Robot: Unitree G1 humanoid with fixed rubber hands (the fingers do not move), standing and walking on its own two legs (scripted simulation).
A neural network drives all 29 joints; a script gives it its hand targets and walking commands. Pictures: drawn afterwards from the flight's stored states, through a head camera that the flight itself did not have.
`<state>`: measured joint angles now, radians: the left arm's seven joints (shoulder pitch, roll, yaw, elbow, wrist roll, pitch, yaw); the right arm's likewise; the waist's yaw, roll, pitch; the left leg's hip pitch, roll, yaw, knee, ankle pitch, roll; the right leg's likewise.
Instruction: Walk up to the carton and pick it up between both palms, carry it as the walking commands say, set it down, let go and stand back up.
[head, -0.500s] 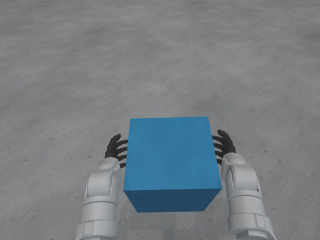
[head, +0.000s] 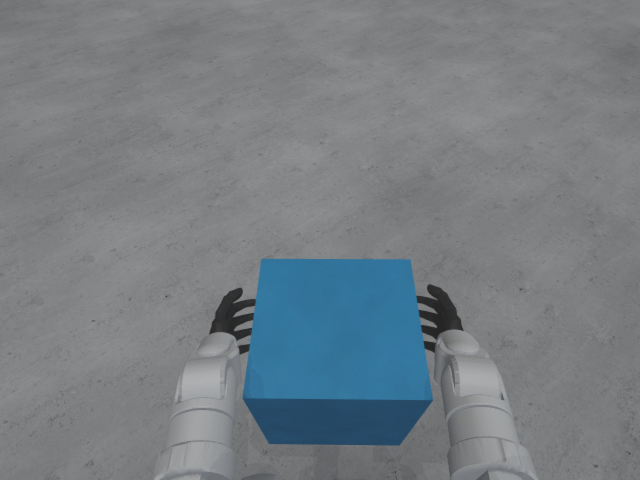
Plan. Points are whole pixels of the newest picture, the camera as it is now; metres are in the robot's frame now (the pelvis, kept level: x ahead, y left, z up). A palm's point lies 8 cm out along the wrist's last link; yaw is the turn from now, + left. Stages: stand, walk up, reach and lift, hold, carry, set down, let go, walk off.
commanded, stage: set down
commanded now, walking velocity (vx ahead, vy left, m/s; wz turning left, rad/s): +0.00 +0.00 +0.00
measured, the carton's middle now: (334, 358) +0.30 +0.00 -0.09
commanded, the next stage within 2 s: none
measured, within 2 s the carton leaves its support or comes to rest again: neither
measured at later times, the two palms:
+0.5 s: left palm (238, 356) +0.30 +0.15 -0.11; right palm (428, 348) +0.32 -0.15 -0.10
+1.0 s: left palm (242, 378) +0.30 +0.16 -0.20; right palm (414, 369) +0.32 -0.14 -0.19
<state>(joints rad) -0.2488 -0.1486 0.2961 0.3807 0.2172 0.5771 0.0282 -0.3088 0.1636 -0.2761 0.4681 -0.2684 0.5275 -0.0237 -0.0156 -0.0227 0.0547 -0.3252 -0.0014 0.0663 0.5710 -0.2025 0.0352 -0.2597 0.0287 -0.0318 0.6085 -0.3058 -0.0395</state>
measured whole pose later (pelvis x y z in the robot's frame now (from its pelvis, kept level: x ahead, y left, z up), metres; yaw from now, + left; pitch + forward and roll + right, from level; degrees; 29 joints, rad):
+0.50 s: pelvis +0.00 +0.00 -0.02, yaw +0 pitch +15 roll +1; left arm -0.33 -0.16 0.37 0.48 0.24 0.15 0.02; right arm -0.41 0.17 -0.34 0.56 -0.29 0.12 -0.02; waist -0.02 -0.02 0.11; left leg -0.76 0.00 0.06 0.69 -0.20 0.03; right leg -0.71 0.03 -0.03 0.76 -0.32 -0.04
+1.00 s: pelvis -0.03 +0.00 -0.05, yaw +0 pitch +24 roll +0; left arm -0.49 0.04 0.15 0.63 0.05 -0.05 0.16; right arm -0.57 -0.03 -0.06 0.69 -0.02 -0.06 -0.18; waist -0.02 -0.03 0.24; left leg -1.04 0.00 0.06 0.81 -0.19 0.03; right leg -1.00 0.03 -0.03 0.90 -0.32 -0.04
